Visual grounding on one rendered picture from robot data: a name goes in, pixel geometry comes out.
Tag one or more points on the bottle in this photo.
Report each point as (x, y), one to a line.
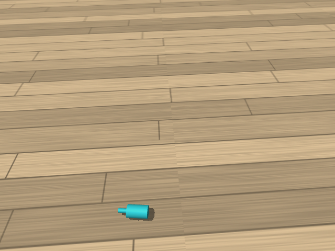
(135, 211)

